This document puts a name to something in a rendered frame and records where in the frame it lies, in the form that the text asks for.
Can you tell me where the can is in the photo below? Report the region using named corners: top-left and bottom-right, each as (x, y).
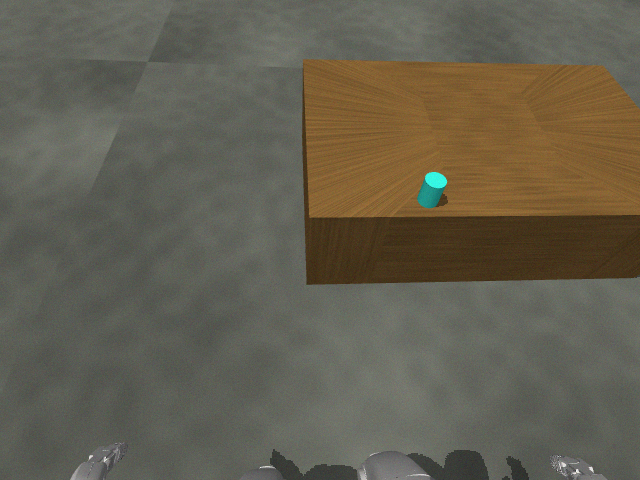
top-left (417, 172), bottom-right (447, 208)

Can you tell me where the right robot hand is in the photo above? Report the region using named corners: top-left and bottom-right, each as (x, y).
top-left (549, 455), bottom-right (607, 480)

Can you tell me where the left robot hand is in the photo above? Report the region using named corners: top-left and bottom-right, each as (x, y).
top-left (70, 442), bottom-right (128, 480)

